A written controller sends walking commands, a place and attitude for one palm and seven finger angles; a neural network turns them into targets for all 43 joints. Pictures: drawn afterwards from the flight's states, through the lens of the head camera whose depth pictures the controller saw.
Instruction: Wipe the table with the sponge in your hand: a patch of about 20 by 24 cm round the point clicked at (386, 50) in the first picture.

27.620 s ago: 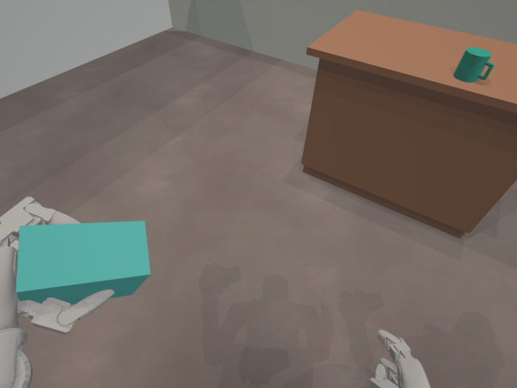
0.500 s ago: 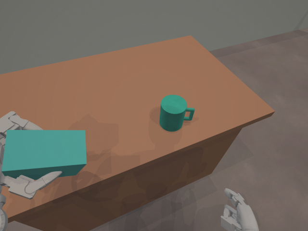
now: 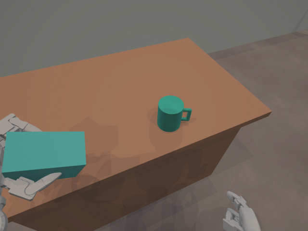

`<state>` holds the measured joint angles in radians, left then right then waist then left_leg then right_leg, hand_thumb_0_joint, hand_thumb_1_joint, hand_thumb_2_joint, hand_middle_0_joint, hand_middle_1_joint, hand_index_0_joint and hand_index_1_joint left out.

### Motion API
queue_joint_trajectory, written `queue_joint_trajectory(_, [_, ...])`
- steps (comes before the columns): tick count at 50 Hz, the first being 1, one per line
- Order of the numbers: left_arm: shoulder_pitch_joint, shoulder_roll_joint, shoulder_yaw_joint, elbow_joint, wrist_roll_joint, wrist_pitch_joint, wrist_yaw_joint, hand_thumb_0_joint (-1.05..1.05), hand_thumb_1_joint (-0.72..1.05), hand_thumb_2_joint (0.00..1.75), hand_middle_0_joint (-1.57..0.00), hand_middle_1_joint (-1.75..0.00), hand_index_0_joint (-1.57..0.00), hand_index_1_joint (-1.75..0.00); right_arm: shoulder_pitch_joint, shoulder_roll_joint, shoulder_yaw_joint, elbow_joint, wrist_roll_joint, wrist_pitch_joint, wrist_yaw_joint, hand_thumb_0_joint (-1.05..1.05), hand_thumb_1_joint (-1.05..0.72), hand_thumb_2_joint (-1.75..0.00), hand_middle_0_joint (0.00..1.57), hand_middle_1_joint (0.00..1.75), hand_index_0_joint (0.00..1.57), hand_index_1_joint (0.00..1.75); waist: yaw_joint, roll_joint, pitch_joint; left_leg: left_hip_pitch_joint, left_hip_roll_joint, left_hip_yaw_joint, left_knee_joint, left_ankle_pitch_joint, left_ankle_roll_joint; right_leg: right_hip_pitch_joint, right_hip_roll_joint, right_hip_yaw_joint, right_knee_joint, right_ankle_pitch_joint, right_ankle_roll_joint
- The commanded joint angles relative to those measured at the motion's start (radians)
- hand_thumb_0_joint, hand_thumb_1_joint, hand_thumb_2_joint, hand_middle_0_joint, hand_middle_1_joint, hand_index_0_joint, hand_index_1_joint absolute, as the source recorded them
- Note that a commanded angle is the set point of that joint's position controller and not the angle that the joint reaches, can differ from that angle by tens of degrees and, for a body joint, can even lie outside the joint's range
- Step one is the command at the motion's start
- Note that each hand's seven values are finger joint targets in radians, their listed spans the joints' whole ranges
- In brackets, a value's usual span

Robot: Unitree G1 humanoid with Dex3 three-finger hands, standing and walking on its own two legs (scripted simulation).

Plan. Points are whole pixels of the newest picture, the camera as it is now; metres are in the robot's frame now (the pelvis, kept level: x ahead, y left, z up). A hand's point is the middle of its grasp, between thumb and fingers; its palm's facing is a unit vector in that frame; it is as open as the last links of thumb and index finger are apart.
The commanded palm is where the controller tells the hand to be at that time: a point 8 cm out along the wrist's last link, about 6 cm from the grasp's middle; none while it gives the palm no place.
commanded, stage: shuffle to correct the standing spot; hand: left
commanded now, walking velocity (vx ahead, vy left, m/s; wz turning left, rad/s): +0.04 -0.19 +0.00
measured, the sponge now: (58, 157) +0.23 +0.20 +0.14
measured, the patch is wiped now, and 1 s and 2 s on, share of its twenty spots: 0.00 0.00 0.00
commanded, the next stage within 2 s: come to a stop and stand still in 1.28 s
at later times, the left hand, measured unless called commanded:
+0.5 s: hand (28, 155) +0.22 +0.25 +0.16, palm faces +0.33 -0.85 -0.40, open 10.1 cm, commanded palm +0.16 +0.29 +0.18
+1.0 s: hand (31, 156) +0.22 +0.24 +0.16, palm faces +0.34 -0.86 -0.38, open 10.1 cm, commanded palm +0.16 +0.28 +0.18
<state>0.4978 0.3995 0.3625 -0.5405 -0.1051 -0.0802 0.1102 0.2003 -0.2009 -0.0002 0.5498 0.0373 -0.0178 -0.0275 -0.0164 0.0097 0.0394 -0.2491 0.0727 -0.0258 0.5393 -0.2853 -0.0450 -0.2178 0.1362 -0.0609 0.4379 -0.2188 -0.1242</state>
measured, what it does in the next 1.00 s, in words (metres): stands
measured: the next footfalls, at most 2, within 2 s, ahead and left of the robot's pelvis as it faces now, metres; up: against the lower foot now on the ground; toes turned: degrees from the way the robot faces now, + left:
none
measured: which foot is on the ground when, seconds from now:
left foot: down 0.00-1.00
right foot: down 0.00-1.00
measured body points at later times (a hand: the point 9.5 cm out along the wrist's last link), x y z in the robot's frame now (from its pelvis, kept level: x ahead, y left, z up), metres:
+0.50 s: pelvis +0.00 +0.01 +0.00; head +0.02 +0.01 +0.45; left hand +0.20 +0.29 +0.19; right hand +0.18 -0.22 -0.08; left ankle +0.00 +0.16 -0.73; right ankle +0.01 -0.04 -0.73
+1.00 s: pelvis +0.00 +0.00 +0.00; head +0.02 +0.01 +0.45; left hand +0.20 +0.29 +0.18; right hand +0.17 -0.23 -0.08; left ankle +0.00 +0.16 -0.73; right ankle +0.01 -0.04 -0.73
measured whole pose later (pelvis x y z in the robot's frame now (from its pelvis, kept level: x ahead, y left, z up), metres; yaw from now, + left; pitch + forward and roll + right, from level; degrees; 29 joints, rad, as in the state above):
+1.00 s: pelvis +0.00 +0.00 +0.00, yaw +0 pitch +0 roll -1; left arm 0.49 0.39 0.35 -0.53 -0.11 -0.07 0.12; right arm 0.20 -0.20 0.00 0.55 0.04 -0.01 -0.03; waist -0.02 0.01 0.03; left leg -0.25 0.07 -0.03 0.54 -0.29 -0.04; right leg -0.22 0.13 -0.07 0.44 -0.23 -0.12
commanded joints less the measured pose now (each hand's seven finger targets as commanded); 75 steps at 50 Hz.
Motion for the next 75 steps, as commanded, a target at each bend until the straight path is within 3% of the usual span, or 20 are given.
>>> queue_joint_trajectory(1, [-0.056, 0.165, 0.120, -0.205, -0.008, -0.068, 0.016, 0.00, 0.10, 1.30, -1.20, -1.60, -1.20, -1.60, -0.094, -0.119, -0.046, -0.166, -0.002, -0.052, -0.007, 0.00, -0.90, -0.90, 0.20, 0.30, 0.20, 0.30, 0.003, 0.039, -0.128, 0.041, 0.057, -0.041, -0.043, 0.102, 0.079, 0.028, -0.214, 0.172, -0.107, 0.144, 0.086])
queue_joint_trajectory(10, [-0.069, 0.156, 0.111, -0.201, -0.006, -0.066, 0.016, 0.00, 0.10, 1.30, -1.20, -1.60, -1.20, -1.60, -0.100, -0.116, -0.040, -0.165, -0.002, -0.046, -0.007, 0.00, -0.90, -0.90, 0.20, 0.30, 0.20, 0.30, 0.002, 0.045, -0.119, 0.039, 0.056, -0.037, -0.052, 0.076, 0.083, 0.026, -0.208, 0.173, -0.122, 0.117, 0.096])
queue_joint_trajectory(19, [-0.056, 0.176, 0.121, -0.230, -0.006, -0.068, 0.016, 0.00, 0.10, 1.30, -1.20, -1.60, -1.20, -1.60, -0.108, -0.118, -0.043, -0.167, 0.001, -0.048, -0.006, 0.00, -0.90, -0.90, 0.20, 0.30, 0.20, 0.30, 0.004, 0.079, -0.146, 0.059, 0.082, -0.063, -0.068, 0.190, 0.084, 0.063, -0.189, 0.143, -0.075, 0.207, 0.087])
queue_joint_trajectory(28, [-0.056, 0.163, 0.117, -0.212, -0.005, -0.063, 0.013, 0.00, 0.10, 1.30, -1.20, -1.60, -1.20, -1.60, -0.093, -0.121, -0.048, -0.173, -0.003, -0.044, -0.006, 0.00, -0.90, -0.90, 0.20, 0.30, 0.20, 0.30, 0.005, 0.046, -0.153, 0.045, 0.075, -0.058, -0.051, 0.161, 0.078, 0.062, -0.201, 0.157, -0.081, 0.195, 0.074])
queue_joint_trajectory(29, [-0.049, 0.173, 0.119, -0.221, -0.010, -0.064, 0.014, 0.00, 0.10, 1.30, -1.20, -1.60, -1.20, -1.60, -0.106, -0.117, -0.042, -0.168, 0.002, -0.045, -0.007, 0.00, -0.90, -0.90, 0.20, 0.30, 0.20, 0.30, 0.000, 0.067, -0.144, 0.052, 0.073, -0.059, -0.057, 0.159, 0.079, 0.049, -0.199, 0.154, -0.082, 0.193, 0.068])
queue_joint_trajectory(37, [-0.067, 0.164, 0.116, -0.203, -0.006, -0.062, 0.019, 0.00, 0.10, 1.30, -1.20, -1.60, -1.20, -1.60, -0.097, -0.118, -0.043, -0.168, -0.004, -0.045, -0.008, 0.00, -0.90, -0.90, 0.20, 0.30, 0.20, 0.30, 0.004, 0.043, -0.137, 0.035, 0.070, -0.059, -0.054, 0.124, 0.080, 0.043, -0.205, 0.159, -0.094, 0.156, 0.074])
queue_joint_trajectory(45, [-0.067, 0.147, 0.100, -0.201, -0.012, -0.059, 0.022, 0.00, 0.10, 1.30, -1.20, -1.60, -1.20, -1.60, -0.102, -0.112, -0.040, -0.166, 0.002, -0.041, -0.006, 0.00, -0.90, -0.90, 0.20, 0.30, 0.20, 0.30, -0.002, 0.011, -0.124, 0.055, 0.028, -0.022, -0.004, 0.042, 0.076, -0.014, -0.239, 0.206, -0.151, 0.068, 0.069])
queue_joint_trajectory(48, [-0.072, 0.164, 0.112, -0.218, -0.007, -0.064, 0.026, 0.00, 0.10, 1.30, -1.20, -1.60, -1.20, -1.60, -0.101, -0.116, -0.042, -0.166, -0.001, -0.045, -0.009, 0.00, -0.90, -0.90, 0.20, 0.30, 0.20, 0.30, 0.003, 0.045, -0.138, 0.063, 0.047, -0.037, -0.034, 0.111, 0.078, 0.017, -0.226, 0.183, -0.119, 0.129, 0.069])
queue_joint_trajectory(50, [-0.075, 0.173, 0.119, -0.242, -0.005, -0.074, 0.028, 0.00, 0.10, 1.30, -1.20, -1.60, -1.20, -1.60, -0.116, -0.115, -0.037, -0.165, -0.004, -0.043, -0.010, 0.00, -0.90, -0.90, 0.20, 0.30, 0.20, 0.30, 0.003, 0.105, -0.146, 0.064, 0.074, -0.061, -0.066, 0.175, 0.089, 0.042, -0.203, 0.146, -0.084, 0.177, 0.085])
queue_joint_trajectory(54, [-0.035, 0.182, 0.130, -0.222, -0.007, -0.065, 0.021, 0.00, 0.10, 1.30, -1.20, -1.60, -1.20, -1.60, -0.114, -0.119, -0.045, -0.167, 0.002, -0.042, -0.006, 0.00, -0.90, -0.90, 0.20, 0.30, 0.20, 0.30, 0.004, 0.083, -0.164, 0.065, 0.089, -0.064, -0.051, 0.285, 0.083, 0.085, -0.192, 0.131, -0.057, 0.283, 0.091])
queue_joint_trajectory(60, [-0.021, 0.152, 0.115, -0.181, -0.012, -0.057, 0.015, 0.00, 0.10, 1.30, -1.20, -1.60, -1.20, -1.60, -0.098, -0.120, -0.043, -0.169, -0.001, -0.035, -0.004, 0.00, -0.90, -0.90, 0.20, 0.30, 0.20, 0.30, 0.001, 0.024, -0.148, 0.031, 0.062, -0.038, -0.020, 0.146, 0.077, 0.061, -0.210, 0.152, -0.089, 0.211, 0.082])
queue_joint_trajectory(63, [-0.040, 0.161, 0.119, -0.184, -0.012, -0.052, 0.017, 0.00, 0.10, 1.30, -1.20, -1.60, -1.20, -1.60, -0.094, -0.118, -0.046, -0.171, 0.000, -0.035, -0.006, 0.00, -0.90, -0.90, 0.20, 0.30, 0.20, 0.30, 0.001, -0.014, -0.141, 0.041, 0.037, -0.017, 0.004, 0.071, 0.071, 0.022, -0.234, 0.195, -0.126, 0.142, 0.079])
queue_joint_trajectory(68, [-0.088, 0.159, 0.104, -0.211, -0.008, -0.057, 0.026, 0.00, 0.10, 1.30, -1.20, -1.60, -1.20, -1.60, -0.108, -0.115, -0.040, -0.168, -0.002, -0.039, -0.009, 0.00, -0.90, -0.90, 0.20, 0.30, 0.20, 0.30, 0.002, 0.035, -0.110, 0.057, 0.036, -0.031, -0.023, 0.043, 0.077, -0.025, -0.233, 0.204, -0.151, 0.053, 0.077])
queue_joint_trajectory(69, [-0.098, 0.184, 0.114, -0.236, -0.012, -0.062, 0.027, 0.00, 0.10, 1.30, -1.20, -1.60, -1.20, -1.60, -0.124, -0.115, -0.036, -0.165, 0.002, -0.039, -0.011, 0.00, -0.90, -0.90, 0.20, 0.30, 0.20, 0.30, -0.001, 0.067, -0.107, 0.065, 0.046, -0.042, -0.046, 0.043, 0.081, -0.030, -0.223, 0.194, -0.145, 0.046, 0.080])
queue_joint_trajectory(70, [-0.097, 0.163, 0.107, -0.223, -0.005, -0.066, 0.031, 0.00, 0.10, 1.30, -1.20, -1.60, -1.20, -1.60, -0.121, -0.111, -0.029, -0.164, -0.005, -0.040, -0.011, 0.00, -0.90, -0.90, 0.20, 0.30, 0.20, 0.30, 0.002, 0.075, -0.110, 0.042, 0.052, -0.053, -0.066, 0.050, 0.087, 0.000, -0.214, 0.172, -0.137, 0.047, 0.092])
queue_joint_trajectory(71, [-1.037, 0.911, 0.670, -0.314, 0.143, -0.161, 0.006, 0.00, 0.10, 1.30, -1.20, -1.60, -1.20, -1.60, 0.170, -0.135, -0.092, -0.020, -0.032, -0.137, -0.031, 0.00, -0.90, -0.90, 0.20, 0.30, 0.20, 0.30, 0.013, -0.193, 0.016, -0.018, -0.009, 0.165, -0.036, 0.069, 0.060, -0.049, -0.124, 0.109, -0.199, 0.254, 0.292])
queue_joint_trajectory(72, [-0.614, 0.366, 0.289, 0.134, 0.067, -0.135, -0.041, 0.00, 0.10, 1.30, -1.20, -1.60, -1.20, -1.60, -0.003, -0.091, -0.067, -0.082, -0.031, -0.149, -0.027, 0.00, -0.90, -0.90, 0.20, 0.30, 0.20, 0.30, 0.032, -0.093, -0.145, 0.017, -0.068, 0.111, -0.044, 0.168, 0.077, 0.037, -0.194, 0.168, -0.067, 0.401, 0.199])
queue_joint_trajectory(73, [-0.361, 0.250, 0.194, 0.225, 0.047, -0.134, -0.057, 0.00, 0.10, 1.30, -1.20, -1.60, -1.20, -1.60, -0.004, -0.135, -0.086, -0.119, -0.016, -0.168, -0.021, 0.00, -0.90, -0.90, 0.20, 0.30, 0.20, 0.30, 0.067, 0.044, -0.122, 0.054, -0.036, 0.102, -0.007, 0.161, 0.066, 0.041, -0.207, 0.247, -0.052, 0.441, 0.202])
queue_joint_trajectory(74, [-0.253, 0.128, 0.083, 0.162, 0.019, -0.146, -0.068, 0.00, 0.10, 1.30, -1.20, -1.60, -1.20, -1.60, 0.006, -0.147, -0.083, -0.116, -0.009, -0.170, 0.008, 0.00, -0.90, -0.90, 0.20, 0.30, 0.20, 0.30, 0.047, 0.189, -0.187, 0.118, 0.007, 0.084, -0.031, 0.157, 0.101, 0.047, -0.197, 0.191, 0.069, 0.433, 0.211])
queue_joint_trajectory(75, [-0.253, 0.111, 0.059, 0.018, 0.019, -0.160, -0.068, 0.00, 0.10, 1.30, -1.20, -1.60, -1.20, -1.60, 0.001, -0.155, -0.085, -0.142, -0.008, -0.157, 0.023, 0.00, -0.90, -0.90, 0.20, 0.30, 0.20, 0.30, 0.039, 0.240, -0.209, 0.059, 0.054, 0.024, -0.051, 0.188, 0.130, 0.085, -0.190, 0.153, 0.164, 0.337, 0.211])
